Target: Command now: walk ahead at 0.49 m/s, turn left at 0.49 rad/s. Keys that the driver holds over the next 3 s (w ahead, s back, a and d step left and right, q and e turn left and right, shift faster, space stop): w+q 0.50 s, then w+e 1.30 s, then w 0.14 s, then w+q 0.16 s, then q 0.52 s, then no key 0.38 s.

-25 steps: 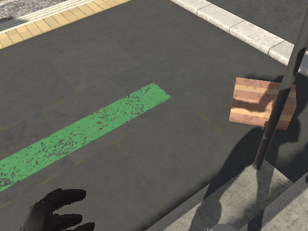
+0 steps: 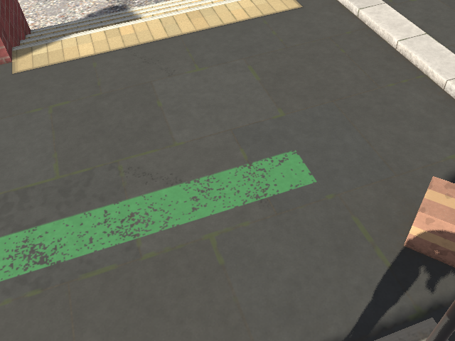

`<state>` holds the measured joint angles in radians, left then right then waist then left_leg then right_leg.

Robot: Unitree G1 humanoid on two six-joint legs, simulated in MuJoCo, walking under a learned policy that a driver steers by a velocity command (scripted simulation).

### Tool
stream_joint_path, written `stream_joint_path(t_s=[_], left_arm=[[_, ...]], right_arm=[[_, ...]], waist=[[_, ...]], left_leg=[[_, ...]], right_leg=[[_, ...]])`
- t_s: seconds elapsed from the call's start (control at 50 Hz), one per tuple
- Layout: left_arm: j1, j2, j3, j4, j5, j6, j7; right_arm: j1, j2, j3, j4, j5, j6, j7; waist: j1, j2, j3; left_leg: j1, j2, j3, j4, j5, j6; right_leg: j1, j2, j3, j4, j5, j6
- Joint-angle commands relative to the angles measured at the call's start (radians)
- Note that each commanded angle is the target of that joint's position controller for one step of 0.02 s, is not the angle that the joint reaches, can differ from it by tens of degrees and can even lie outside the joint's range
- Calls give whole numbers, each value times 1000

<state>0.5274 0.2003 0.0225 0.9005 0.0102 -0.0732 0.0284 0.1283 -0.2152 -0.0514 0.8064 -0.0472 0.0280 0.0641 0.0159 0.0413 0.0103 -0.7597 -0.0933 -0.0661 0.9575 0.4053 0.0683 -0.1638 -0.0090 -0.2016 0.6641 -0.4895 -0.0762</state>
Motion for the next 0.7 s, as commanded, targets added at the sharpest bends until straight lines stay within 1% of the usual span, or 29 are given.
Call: stream_joint_path(t_s=[0.02, 0.08, 0.1, 0.14, 0.16, 0.18, 0.2, 0.22, 0.24, 0.26, 0.28, 0.3, 0.32, 0.34, 0.36, 0.38, 0.4, 0.42, 0.44, 0.46, 0.48, 0.5, 0.52, 0.54, 0.56, 0.6, 0.62, 0.66, 0.7], left_arm=[[88, 104, 28, -17, 22, -4, 15], [143, 80, 23, 3, 29, 9, 26], [153, 83, 20, 10, 38, 10, 33], [155, 92, 21, 23, 29, 17, 46], [159, 95, 24, 41, 21, 24, 49], [153, 94, 21, 48, 21, 27, 52], [143, 117, 28, 58, 16, 29, 53], [118, 151, 37, 60, 20, 32, 56], [118, 145, 35, 55, 22, 21, 50], [90, 131, 28, 56, 9, 19, 47], [63, 85, 32, 43, 14, 23, 34], [41, 116, 34, -39, -9, 13, 26], [-136, 159, 32, -150, -25, -10, 6], [-247, 139, 25, -157, 10, -20, 3], [-251, 130, 27, -135, 39, -2, 9], [-195, 118, 23, -111, 66, 19, 10], [-163, 94, 24, -86, 81, 47, 11], [-180, 72, 19, -103, 63, 56, 5], [-274, 69, 14, -154, 47, 55, -13], [-241, 51, 14, -128, 65, 49, -24], [-103, 39, 16, -47, 62, 48, -34], [-70, 63, 25, -30, 48, 47, -39], [-187, 116, 47, -64, 35, 43, -41], [-293, 123, 50, -94, 36, 42, -43], [-374, 119, 47, -117, 46, 32, -49], [-480, 75, 36, -137, 46, 31, -68], [-526, 88, 40, -146, 38, 23, -73], [-564, 77, 39, -159, 12, 15, -89], [-578, 83, 44, -160, -10, 8, -88]], right_arm=[[-109, -31, -6, -73, -10, -21, 9], [-233, -3, 2, -124, 3, -41, 18], [-264, 11, 9, -127, 8, -50, 21], [-302, 32, 21, -143, 21, -55, 22], [-293, 37, 27, -134, 16, -60, 23], [-257, 27, 26, -123, 11, -59, 24], [-183, 13, 21, -92, 13, -57, 20], [-55, -22, 7, -50, 26, -55, 12], [75, -79, -19, 20, 21, -54, -3], [201, -100, -34, 75, 6, -63, -10], [284, -196, -67, 91, 5, -56, -15], [349, -202, -60, 50, 54, -42, -21], [468, -243, -56, 18, 35, -26, -52], [398, -224, -57, 41, 25, -9, -80], [300, -175, -41, 50, 44, -12, -85], [273, -134, -22, 46, 34, -33, -76], [240, -107, -7, 41, 31, -47, -59], [182, -84, 10, 40, 33, -75, -55], [103, -97, 11, 21, 41, -88, -65], [84, -132, -2, 26, 44, -89, -68], [92, -165, -17, 39, 30, -91, -62], [112, -156, -19, 38, 44, -90, -60], [191, -121, -13, 76, 58, -95, -67], [248, -99, -5, 90, 61, -97, -70], [270, -73, 1, 92, 66, -98, -77], [305, -92, -1, 80, 43, -94, -83], [308, -101, -6, 76, 29, -103, -84], [323, -116, -13, 80, 6, -114, -80], [355, -115, -14, 87, -1, -115, -91]], waist=[[31, -90, 80], [108, -57, 142], [136, -55, 144], [161, -80, 182], [160, -70, 196], [146, -61, 200], [107, -65, 175], [38, -86, 104], [-4, -25, 21], [-83, 33, -14], [-107, 203, -103], [-156, 110, -373], [-266, 51, -459], [-204, -85, -255], [-121, -120, -102], [-56, -135, -19], [-4, -151, 49], [53, -154, 95], [81, -114, 137], [91, -50, 79], [113, 32, -17], [115, 56, -42], [54, 37, -2], [10, 30, 36], [-21, 17, 60], [-79, 5, 81], [-97, -1, 80], [-129, 33, 108], [-154, 39, 143]], left_leg=[[-130, 45, -28, -96, 48, 23], [-78, 56, 59, -303, 53, 27], [-33, 55, 93, -362, 66, 24], [69, 63, 161, -436, -14, 22], [110, 74, 164, -440, -65, 33], [157, 62, 190, -463, -119, 42], [248, 44, 210, -472, -215, 55], [371, 70, 160, -493, -305, 81], [518, 21, 202, -516, -280, 93], [739, 31, 209, -597, -176, 125], [1134, 188, 16, -333, 65, 256], [1455, 403, -322, -127, 192, 417], [1542, 555, -638, -438, -243, 541], [1315, 541, -646, -611, -544, 467], [1071, 497, -539, -620, -533, 400], [823, 481, -516, -571, -538, 383], [601, 416, -488, -543, -605, 354], [408, 301, -345, -603, -613, 289], [142, 195, -235, -676, -557, 241], [40, 144, -167, -662, -380, 212], [72, 130, -142, -614, -282, 213], [149, 137, -152, -577, -260, 212], [334, 140, -200, -530, -440, 213], [455, 166, -260, -507, -580, 227], [495, 168, -274, -460, -746, 218], [446, 164, -269, -424, -916, 211], [430, 158, -245, -389, -905, 192], [443, 168, -232, -338, -890, 175], [539, 192, -243, -277, -824, 165]], right_leg=[[100, -252, 177, -75, 411, 18], [102, -244, 136, 0, 448, 5], [97, -233, 122, 39, 452, 8], [52, -234, 107, 68, 532, 14], [33, -247, 113, 103, 597, 12], [27, -241, 103, 151, 682, 14], [20, -243, 101, 239, 818, 9], [17, -273, 130, 369, 883, -12], [24, -240, 101, 560, 968, -14], [-149, -202, 48, 847, 721, -3], [-586, -60, -15, 1345, -254, 29], [-878, -65, 138, 1544, -424, 58], [-1095, 0, 217, 1493, -321, 106], [-1158, -33, 237, 1321, -189, 83], [-1091, -56, 208, 1222, -154, 77], [-981, -90, 250, 1127, -159, 64], [-897, -90, 252, 1089, -172, 57], [-803, -119, 278, 862, 143, 70], [-589, -99, 239, 529, 360, 115], [-340, -83, 194, 416, 515, 115], [-216, -70, 180, 495, 656, 109], [-242, -86, 195, 505, 674, 109], [-457, -119, 268, 401, 826, 95], [-598, -135, 287, 313, 827, 84], [-630, -151, 313, 170, 928, 83], [-545, -114, 273, 19, 944, 85], [-471, -94, 259, -28, 993, 85], [-407, -92, 263, -138, 963, 66], [-401, -122, 297, -276, 921, 50]])
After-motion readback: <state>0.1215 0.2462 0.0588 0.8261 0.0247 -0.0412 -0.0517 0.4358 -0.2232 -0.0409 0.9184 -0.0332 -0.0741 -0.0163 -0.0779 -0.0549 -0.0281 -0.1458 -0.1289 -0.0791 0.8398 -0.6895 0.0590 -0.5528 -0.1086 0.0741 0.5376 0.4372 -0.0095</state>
